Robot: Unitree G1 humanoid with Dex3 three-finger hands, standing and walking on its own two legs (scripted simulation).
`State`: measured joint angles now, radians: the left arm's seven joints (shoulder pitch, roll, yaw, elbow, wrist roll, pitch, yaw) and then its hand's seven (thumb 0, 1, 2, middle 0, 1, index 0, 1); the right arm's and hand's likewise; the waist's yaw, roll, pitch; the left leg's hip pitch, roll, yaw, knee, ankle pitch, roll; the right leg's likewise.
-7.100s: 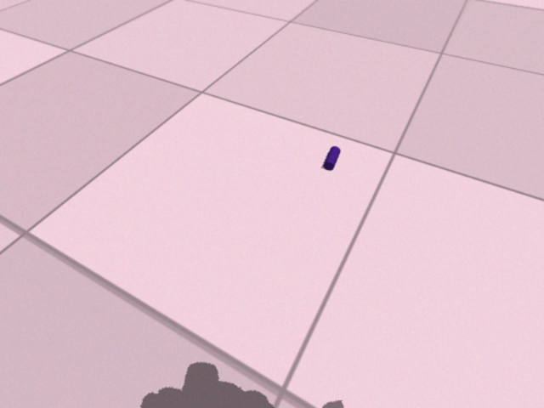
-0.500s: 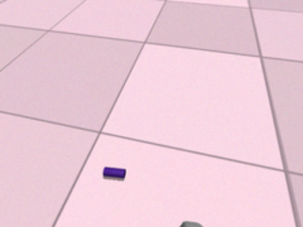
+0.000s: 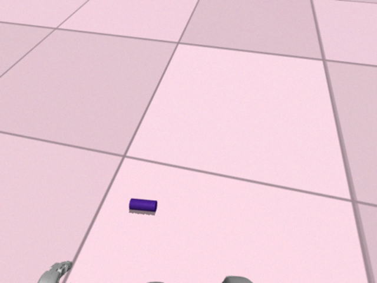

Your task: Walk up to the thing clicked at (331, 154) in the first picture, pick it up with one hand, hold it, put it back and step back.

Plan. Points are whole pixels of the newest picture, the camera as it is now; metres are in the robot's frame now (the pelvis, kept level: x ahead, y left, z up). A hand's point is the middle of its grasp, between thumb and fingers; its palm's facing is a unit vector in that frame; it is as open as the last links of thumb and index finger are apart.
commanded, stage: walk up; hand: left
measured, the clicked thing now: (143, 205) +0.55 +0.28 -0.73
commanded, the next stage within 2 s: stand in 0.78 s
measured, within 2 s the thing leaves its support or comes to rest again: neither
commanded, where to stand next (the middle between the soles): +0.15 +0.02 m, yaw -2 degrees
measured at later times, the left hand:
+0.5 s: hand out of the picture +0.11 +0.26 -0.14, palm faces -0.03 -0.94 -0.33, open 7.4 cm
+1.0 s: hand (86, 282) +0.14 +0.25 -0.12, palm faces -0.06 -0.94 -0.34, open 7.4 cm
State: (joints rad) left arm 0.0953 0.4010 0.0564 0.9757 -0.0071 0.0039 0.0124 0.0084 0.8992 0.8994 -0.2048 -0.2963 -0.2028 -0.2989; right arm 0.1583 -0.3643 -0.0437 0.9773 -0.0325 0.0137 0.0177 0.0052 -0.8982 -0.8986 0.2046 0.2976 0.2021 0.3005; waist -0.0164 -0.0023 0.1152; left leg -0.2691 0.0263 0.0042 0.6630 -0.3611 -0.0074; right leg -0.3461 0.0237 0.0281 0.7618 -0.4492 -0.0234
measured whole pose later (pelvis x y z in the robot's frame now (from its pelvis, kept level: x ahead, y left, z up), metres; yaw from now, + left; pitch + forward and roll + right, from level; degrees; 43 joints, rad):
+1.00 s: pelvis +0.02 +0.00 +0.03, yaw -2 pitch -3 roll +0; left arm 0.04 0.34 0.01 1.13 0.00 -0.01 0.00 0.01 0.90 0.90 -0.20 -0.30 -0.20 -0.30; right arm 0.09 -0.35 -0.01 1.13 0.00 -0.01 0.00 0.01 -0.90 -0.90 0.20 0.30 0.20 0.30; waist -0.03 0.01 0.07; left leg -0.06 0.02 0.03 0.31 -0.20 -0.02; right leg -0.10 0.02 0.05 0.33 -0.18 0.00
